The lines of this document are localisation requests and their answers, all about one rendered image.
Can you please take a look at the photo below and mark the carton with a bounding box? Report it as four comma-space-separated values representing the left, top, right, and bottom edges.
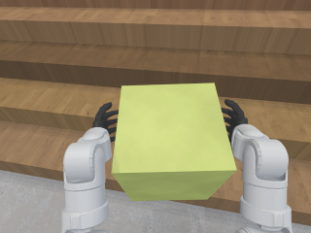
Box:
111, 83, 237, 201

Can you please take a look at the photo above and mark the left robot forearm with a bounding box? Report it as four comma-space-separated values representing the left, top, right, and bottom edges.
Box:
61, 127, 112, 233

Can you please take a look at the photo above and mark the right robot forearm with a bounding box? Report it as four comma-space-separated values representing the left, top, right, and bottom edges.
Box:
231, 124, 293, 233

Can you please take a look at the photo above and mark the robot right hand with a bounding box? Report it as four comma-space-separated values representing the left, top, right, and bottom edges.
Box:
221, 99, 248, 142

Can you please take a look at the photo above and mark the robot left hand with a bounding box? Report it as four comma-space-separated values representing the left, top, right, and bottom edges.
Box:
92, 102, 119, 143

